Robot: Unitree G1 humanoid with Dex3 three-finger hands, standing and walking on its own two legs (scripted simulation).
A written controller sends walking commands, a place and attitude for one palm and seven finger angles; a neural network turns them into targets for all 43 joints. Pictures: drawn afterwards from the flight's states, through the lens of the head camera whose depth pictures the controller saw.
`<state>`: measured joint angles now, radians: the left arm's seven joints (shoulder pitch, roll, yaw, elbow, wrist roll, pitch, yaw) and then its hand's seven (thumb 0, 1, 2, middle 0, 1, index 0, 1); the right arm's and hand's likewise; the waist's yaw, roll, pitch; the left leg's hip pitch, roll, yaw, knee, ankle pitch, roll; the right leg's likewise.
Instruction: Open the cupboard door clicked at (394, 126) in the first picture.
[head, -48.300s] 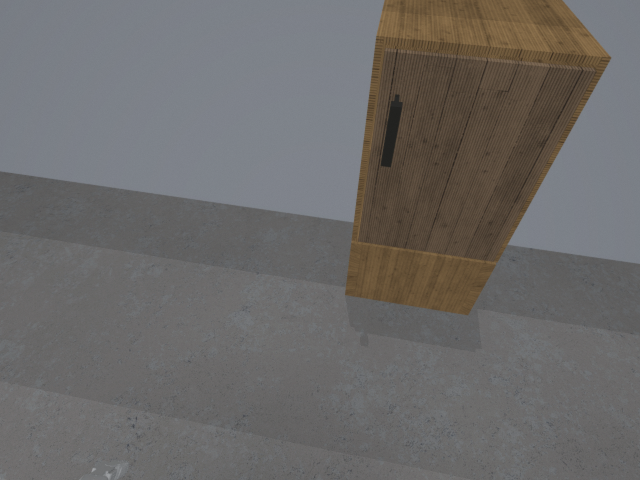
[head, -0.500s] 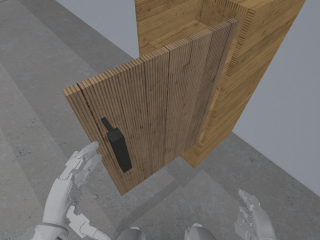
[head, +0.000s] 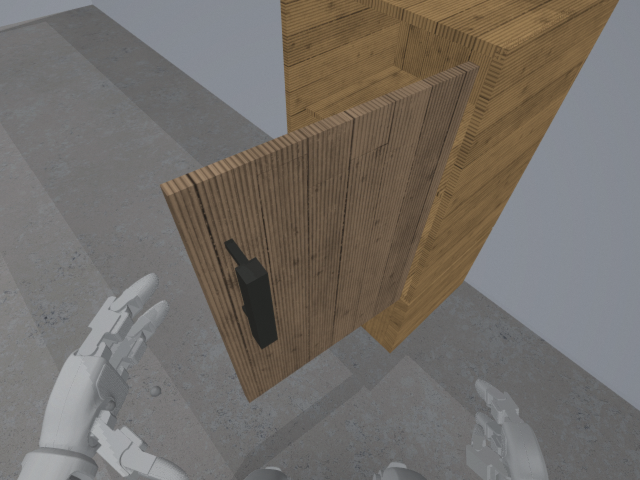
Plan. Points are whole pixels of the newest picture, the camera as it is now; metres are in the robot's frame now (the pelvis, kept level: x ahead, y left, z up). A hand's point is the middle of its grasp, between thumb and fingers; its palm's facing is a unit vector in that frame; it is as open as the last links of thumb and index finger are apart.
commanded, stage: draw the hand back to the body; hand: left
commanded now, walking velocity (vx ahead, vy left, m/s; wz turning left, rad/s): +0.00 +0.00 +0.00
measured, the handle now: (250, 295) +0.32 +0.12 +0.06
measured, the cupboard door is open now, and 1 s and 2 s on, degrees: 84 84 84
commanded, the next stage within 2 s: step back with the hand held close in 1.36 s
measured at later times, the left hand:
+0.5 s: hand (84, 352) +0.21 +0.23 +0.14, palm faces +0.24 -0.90 -0.35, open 14.8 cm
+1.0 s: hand (7, 271) +0.23 +0.26 +0.23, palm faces +0.44 -0.79 -0.42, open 8.9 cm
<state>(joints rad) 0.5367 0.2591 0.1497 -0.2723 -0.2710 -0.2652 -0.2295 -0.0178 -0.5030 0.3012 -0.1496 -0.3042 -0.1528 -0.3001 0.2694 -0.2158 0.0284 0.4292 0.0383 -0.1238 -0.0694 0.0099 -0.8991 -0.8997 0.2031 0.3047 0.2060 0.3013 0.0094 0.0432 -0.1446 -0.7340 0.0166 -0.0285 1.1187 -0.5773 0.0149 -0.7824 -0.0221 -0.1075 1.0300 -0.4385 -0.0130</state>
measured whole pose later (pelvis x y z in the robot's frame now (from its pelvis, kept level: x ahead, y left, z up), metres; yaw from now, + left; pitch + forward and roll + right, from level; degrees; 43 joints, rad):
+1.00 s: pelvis +0.03 +0.00 +0.08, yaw -1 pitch -4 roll -1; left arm 0.47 0.35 0.33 -0.41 -0.05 -0.06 0.12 0.00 0.63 0.79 -0.20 -0.30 -0.20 -0.30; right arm 0.22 -0.24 0.03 0.61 0.00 -0.15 -0.08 0.01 -0.90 -0.90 0.20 0.30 0.21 0.30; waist 0.07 0.07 0.00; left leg -0.07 0.01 0.02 0.47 -0.33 0.01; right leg -0.15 0.00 -0.07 0.44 -0.23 -0.01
